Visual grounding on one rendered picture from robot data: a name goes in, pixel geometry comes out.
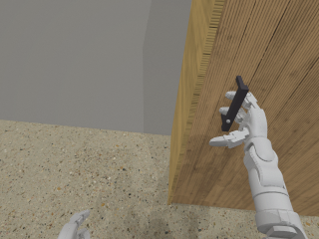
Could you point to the wardrobe door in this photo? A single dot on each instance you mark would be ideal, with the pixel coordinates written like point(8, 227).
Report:
point(274, 46)

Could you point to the handle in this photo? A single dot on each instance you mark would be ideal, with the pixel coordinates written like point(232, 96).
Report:
point(235, 105)

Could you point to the right robot forearm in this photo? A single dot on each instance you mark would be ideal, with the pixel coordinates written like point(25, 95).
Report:
point(274, 216)

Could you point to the right robot hand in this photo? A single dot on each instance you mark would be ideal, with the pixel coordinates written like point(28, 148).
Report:
point(254, 120)

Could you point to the left robot hand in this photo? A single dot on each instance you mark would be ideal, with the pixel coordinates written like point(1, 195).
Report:
point(70, 230)

